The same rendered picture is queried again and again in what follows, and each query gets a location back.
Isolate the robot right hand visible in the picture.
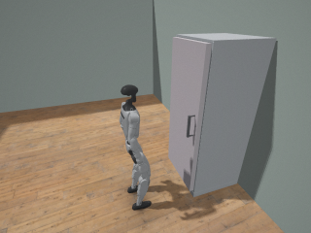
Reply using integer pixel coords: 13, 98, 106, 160
138, 163, 151, 180

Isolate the right robot upper arm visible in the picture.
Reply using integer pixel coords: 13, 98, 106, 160
127, 112, 140, 144

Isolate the left robot upper arm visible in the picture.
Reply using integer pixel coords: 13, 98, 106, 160
119, 102, 126, 125

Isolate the robot right thigh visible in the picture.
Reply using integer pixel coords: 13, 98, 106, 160
131, 151, 151, 184

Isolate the robot left shin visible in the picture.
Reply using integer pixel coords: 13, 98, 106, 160
131, 163, 141, 189

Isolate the handle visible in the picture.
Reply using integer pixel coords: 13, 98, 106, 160
186, 115, 195, 138

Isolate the fridge door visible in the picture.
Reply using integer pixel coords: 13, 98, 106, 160
168, 37, 212, 191

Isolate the right robot forearm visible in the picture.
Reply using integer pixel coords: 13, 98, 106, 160
130, 138, 145, 165

